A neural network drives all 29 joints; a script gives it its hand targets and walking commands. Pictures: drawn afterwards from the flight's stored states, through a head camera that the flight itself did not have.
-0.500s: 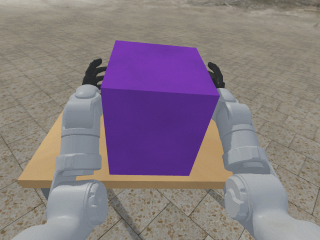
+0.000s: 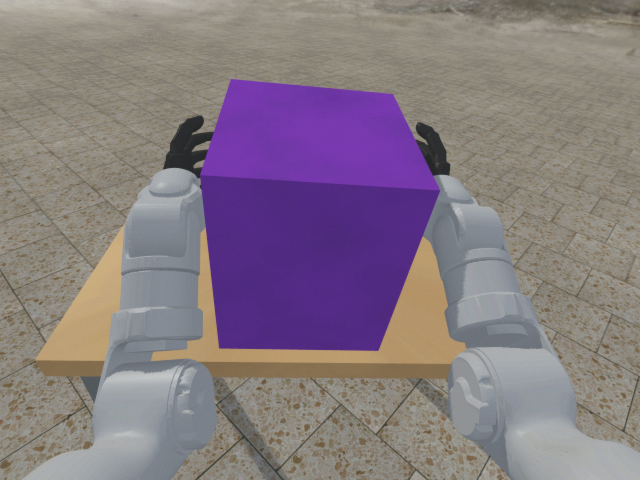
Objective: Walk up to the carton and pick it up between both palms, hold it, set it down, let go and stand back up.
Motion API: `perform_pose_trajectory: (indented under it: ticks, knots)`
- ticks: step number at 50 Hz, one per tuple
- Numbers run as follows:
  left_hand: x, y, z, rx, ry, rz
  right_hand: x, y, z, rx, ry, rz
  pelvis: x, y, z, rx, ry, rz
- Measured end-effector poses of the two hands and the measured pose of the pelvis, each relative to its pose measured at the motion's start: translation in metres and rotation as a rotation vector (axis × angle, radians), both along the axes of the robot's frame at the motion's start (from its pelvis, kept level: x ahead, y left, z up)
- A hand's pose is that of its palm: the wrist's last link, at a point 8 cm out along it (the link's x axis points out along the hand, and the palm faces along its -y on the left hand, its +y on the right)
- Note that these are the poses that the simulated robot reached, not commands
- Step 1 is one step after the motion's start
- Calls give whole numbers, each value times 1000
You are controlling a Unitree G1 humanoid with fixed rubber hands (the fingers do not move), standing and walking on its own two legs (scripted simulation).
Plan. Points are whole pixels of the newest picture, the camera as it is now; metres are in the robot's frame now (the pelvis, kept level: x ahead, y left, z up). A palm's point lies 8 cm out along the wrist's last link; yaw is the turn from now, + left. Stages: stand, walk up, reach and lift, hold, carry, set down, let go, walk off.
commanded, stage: hold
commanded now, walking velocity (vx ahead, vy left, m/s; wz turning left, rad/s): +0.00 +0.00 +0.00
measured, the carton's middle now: (307, 219) +0.37 +0.03 +0.21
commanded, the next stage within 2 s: none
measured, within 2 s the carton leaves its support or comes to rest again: neither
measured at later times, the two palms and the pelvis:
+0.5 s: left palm (182, 180) +0.37 +0.17 +0.26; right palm (430, 185) +0.39 -0.12 +0.25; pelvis +0.00 +0.00 +0.00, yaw +0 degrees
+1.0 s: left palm (182, 180) +0.37 +0.17 +0.26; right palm (430, 185) +0.39 -0.12 +0.25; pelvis +0.00 +0.00 +0.00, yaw +0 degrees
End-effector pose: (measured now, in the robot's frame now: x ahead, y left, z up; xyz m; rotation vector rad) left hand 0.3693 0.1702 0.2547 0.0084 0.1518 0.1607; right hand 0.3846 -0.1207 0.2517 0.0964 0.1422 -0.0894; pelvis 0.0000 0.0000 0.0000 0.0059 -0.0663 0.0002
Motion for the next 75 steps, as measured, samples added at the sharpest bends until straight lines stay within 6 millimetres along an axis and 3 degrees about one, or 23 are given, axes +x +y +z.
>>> perform_pose_trajectory:
  ticks: [75]
  knots:
    - [1, 0, 1, 2, -1, -1, 2, 0, 0, 4, 0, 0, 1, 0, 0, 0, 1, 1]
